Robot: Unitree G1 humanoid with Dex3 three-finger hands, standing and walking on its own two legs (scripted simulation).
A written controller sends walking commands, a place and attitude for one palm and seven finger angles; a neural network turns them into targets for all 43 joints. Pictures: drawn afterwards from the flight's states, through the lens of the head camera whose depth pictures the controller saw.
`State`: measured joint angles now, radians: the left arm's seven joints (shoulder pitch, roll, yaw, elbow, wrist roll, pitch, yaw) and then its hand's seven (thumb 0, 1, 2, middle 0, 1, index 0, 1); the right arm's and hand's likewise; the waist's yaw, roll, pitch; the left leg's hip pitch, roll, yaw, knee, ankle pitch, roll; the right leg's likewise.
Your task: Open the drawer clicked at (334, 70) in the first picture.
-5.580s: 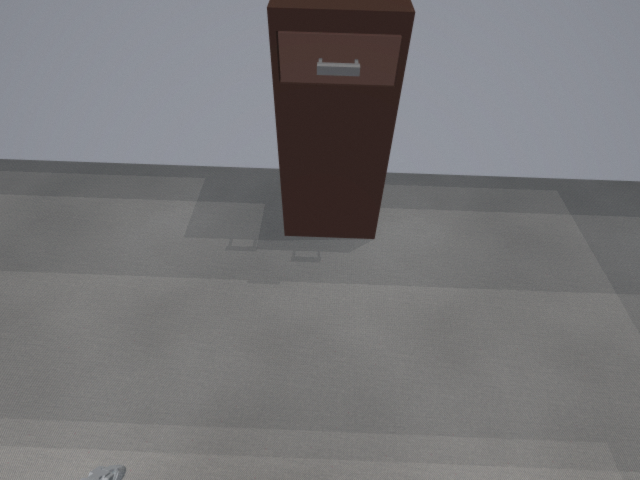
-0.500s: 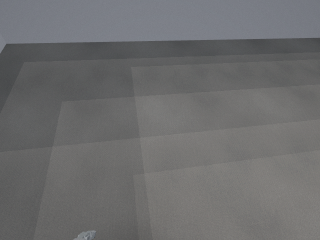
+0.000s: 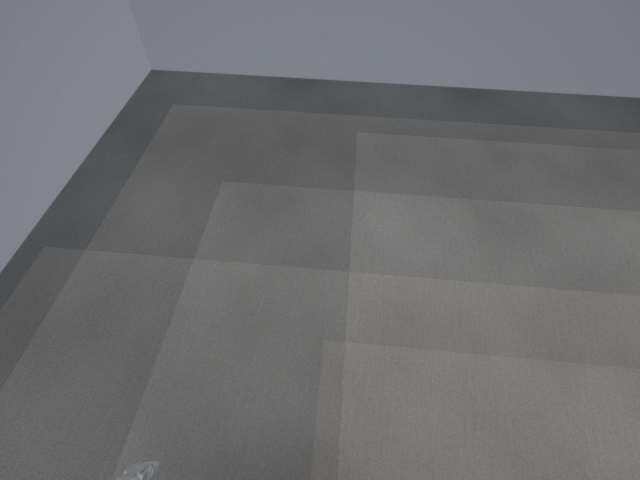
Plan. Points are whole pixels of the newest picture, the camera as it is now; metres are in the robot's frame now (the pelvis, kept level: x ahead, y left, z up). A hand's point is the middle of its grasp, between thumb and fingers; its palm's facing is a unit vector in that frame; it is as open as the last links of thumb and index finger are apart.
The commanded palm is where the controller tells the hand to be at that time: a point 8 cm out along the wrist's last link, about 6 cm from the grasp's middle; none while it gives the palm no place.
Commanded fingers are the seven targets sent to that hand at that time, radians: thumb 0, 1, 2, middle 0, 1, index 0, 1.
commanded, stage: turn to face it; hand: left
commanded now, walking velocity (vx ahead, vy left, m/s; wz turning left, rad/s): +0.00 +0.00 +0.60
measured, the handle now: out of the picture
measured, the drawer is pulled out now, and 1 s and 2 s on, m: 0.00 0.00 0.00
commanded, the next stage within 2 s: none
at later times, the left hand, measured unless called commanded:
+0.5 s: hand out of the picture -0.08 +0.21 -0.18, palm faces +0.38 -0.89 -0.25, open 7.4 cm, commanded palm none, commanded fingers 0.00 0.90 0.90 -0.20 -0.30 -0.20 -0.30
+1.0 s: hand out of the picture -0.04 +0.22 -0.14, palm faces +0.57 -0.77 -0.30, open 7.3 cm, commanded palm none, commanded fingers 0.00 0.90 0.90 -0.20 -0.30 -0.20 -0.30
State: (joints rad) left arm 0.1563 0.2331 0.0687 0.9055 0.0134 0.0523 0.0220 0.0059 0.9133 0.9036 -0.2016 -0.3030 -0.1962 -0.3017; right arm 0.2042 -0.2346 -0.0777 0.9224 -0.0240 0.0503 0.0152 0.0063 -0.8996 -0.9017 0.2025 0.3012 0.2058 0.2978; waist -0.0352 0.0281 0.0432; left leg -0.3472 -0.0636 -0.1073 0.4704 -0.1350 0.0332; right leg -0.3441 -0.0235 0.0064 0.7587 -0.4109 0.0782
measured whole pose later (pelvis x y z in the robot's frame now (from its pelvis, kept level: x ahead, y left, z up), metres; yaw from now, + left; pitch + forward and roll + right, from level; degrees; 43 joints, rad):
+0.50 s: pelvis -0.03 +0.00 -0.01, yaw +21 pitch +0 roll +0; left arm 0.28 0.24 0.05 0.92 0.03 0.03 0.01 0.00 0.91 0.90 -0.21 -0.30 -0.20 -0.30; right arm 0.12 -0.26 -0.07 0.90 -0.01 0.06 0.04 0.01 -0.90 -0.90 0.20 0.30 0.20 0.30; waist 0.02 -0.03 0.09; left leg -0.27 0.02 0.08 0.57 -0.26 -0.03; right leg -0.26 -0.20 -0.25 0.67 -0.36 0.06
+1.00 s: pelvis -0.03 -0.03 -0.01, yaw +38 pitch -1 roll +0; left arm 0.14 0.20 0.03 0.83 0.02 0.01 0.02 0.00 0.91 0.90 -0.21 -0.30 -0.20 -0.30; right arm 0.22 -0.26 -0.09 0.92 -0.02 0.07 0.02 0.01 -0.90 -0.90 0.20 0.30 0.21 0.30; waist -0.04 0.06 0.07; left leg -0.41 -0.08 -0.12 0.84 -0.45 -0.03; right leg -0.27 -0.03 -0.06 0.57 -0.29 0.00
